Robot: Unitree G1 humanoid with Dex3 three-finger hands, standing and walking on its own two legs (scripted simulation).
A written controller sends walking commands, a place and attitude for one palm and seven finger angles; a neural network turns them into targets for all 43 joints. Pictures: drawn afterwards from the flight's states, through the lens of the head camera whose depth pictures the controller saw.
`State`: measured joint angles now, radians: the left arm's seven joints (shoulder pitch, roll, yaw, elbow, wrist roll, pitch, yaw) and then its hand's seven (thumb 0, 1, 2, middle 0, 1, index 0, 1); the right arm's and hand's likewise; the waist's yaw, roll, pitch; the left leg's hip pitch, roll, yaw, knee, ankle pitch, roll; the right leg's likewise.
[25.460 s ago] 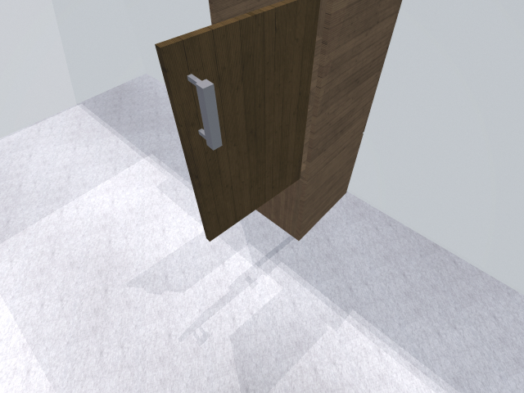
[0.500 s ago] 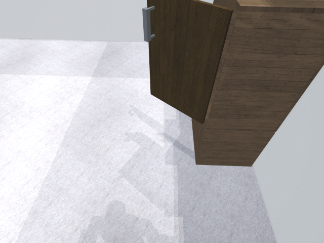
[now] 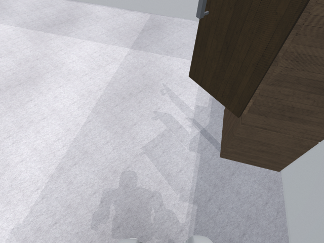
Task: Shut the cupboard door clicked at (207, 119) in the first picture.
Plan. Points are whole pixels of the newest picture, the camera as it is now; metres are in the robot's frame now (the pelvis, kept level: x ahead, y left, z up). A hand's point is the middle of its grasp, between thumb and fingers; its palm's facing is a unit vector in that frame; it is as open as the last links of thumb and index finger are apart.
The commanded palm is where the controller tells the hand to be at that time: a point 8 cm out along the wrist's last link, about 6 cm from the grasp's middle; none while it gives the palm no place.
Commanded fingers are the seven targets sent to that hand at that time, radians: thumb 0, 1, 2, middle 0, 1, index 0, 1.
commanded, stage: walk to a spot facing it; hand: left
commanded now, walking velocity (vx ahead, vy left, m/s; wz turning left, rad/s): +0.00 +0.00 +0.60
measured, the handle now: out of the picture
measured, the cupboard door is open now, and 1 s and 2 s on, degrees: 52 52 52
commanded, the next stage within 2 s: turn to face it in 1.66 s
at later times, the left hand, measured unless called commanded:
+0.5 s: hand out of the picture -0.02 +0.20 -0.17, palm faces +0.37 -0.90 -0.24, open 7.4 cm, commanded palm none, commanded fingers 0.00 0.90 0.90 -0.20 -0.30 -0.20 -0.30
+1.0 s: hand out of the picture +0.04 +0.19 -0.14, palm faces +0.64 -0.73 -0.24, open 7.4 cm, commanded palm none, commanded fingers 0.00 0.90 0.90 -0.20 -0.30 -0.20 -0.30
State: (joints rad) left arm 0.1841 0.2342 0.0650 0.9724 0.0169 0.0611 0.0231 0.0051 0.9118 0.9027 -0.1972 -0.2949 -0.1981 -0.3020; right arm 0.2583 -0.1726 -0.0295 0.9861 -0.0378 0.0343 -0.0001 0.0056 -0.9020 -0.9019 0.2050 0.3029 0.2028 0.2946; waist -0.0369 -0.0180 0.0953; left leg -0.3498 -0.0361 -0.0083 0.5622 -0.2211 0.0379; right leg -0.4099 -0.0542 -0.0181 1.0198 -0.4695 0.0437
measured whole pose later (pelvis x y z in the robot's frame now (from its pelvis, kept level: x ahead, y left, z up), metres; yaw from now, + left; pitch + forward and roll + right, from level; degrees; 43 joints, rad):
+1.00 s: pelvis +0.13 +0.02 +0.01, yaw +40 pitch +1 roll +1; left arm 0.30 0.17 0.06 0.95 0.03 -0.06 0.01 0.00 0.91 0.90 -0.20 -0.29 -0.20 -0.30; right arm 0.23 -0.22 -0.07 0.97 -0.03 0.03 0.04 0.01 -0.91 -0.90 0.20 0.30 0.20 0.29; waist -0.03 0.00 0.05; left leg -0.56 0.05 0.03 1.12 -0.28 -0.01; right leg -0.18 -0.10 -0.21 0.42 -0.25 0.00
